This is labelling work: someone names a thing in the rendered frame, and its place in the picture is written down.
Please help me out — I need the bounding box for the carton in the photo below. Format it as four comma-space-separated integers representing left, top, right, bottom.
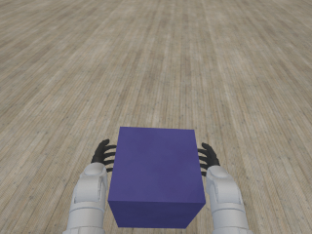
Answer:
107, 127, 206, 229

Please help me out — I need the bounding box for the robot right hand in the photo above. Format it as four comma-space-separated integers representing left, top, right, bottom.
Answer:
197, 142, 220, 176

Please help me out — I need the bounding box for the robot right forearm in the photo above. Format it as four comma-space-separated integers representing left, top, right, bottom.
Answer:
206, 165, 254, 234

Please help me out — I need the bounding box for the robot left forearm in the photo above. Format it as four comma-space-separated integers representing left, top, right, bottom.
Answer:
62, 162, 108, 234

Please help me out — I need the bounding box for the robot left hand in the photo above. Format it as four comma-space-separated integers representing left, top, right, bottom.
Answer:
91, 138, 117, 173

